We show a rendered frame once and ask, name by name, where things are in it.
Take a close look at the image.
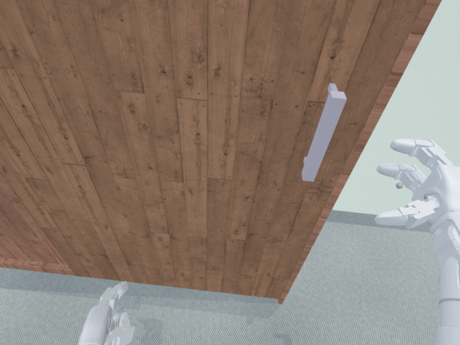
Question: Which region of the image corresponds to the left robot hand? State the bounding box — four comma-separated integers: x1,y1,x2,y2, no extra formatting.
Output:
78,281,134,345

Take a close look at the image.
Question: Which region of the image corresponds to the wardrobe door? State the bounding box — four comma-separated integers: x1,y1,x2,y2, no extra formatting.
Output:
0,175,67,265
0,0,426,299

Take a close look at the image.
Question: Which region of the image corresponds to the right robot forearm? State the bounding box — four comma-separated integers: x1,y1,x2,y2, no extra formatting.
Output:
430,211,460,345

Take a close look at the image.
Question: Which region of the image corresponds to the right robot hand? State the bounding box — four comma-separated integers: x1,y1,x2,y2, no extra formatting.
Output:
374,139,460,229

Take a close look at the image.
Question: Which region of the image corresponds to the handle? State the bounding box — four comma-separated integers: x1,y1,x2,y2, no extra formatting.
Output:
302,83,347,182

